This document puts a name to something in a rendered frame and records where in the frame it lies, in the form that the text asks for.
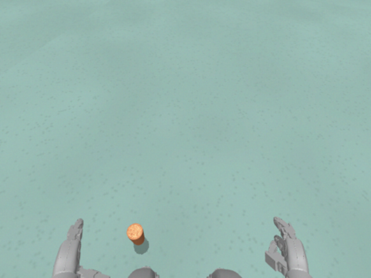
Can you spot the cup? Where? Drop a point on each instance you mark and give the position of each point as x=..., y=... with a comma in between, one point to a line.
x=135, y=234

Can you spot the left robot hand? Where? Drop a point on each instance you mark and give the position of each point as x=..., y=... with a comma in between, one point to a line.
x=68, y=256

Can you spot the right robot hand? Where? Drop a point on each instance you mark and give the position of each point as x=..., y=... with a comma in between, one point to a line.
x=292, y=250

